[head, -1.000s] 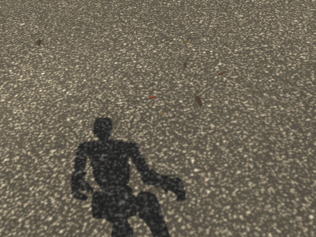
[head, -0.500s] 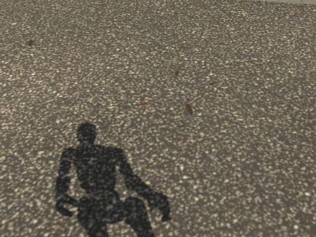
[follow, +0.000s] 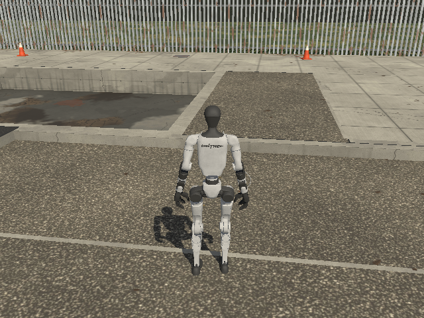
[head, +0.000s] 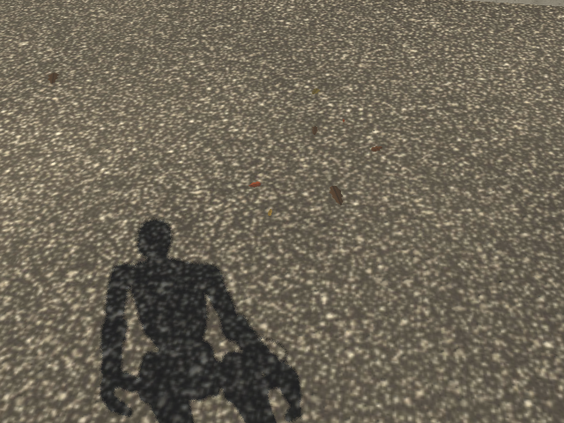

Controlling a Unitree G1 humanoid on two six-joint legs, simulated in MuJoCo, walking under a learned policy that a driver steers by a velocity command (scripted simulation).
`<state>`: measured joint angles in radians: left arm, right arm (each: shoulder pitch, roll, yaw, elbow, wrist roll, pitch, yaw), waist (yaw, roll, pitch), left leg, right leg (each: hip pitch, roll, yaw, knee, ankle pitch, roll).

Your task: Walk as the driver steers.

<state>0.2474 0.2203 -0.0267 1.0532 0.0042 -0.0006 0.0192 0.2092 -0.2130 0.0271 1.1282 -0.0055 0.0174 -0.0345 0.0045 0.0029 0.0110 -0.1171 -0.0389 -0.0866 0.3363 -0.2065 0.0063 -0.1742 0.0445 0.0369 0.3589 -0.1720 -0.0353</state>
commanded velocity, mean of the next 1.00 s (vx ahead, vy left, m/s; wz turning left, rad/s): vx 0.33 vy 0.00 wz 0.00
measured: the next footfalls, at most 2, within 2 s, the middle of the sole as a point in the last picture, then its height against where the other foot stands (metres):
right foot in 0.90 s outside the picture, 0.16 m lower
left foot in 1.34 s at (297, 367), level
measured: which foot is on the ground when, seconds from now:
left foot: down 0.00-0.90, up 0.92-1.00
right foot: down 0.00-0.38, up 0.40-0.88, down 0.90-1.00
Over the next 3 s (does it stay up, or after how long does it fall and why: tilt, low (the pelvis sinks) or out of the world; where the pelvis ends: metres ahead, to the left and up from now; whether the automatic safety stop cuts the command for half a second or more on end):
stays up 1.45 -0.12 -0.19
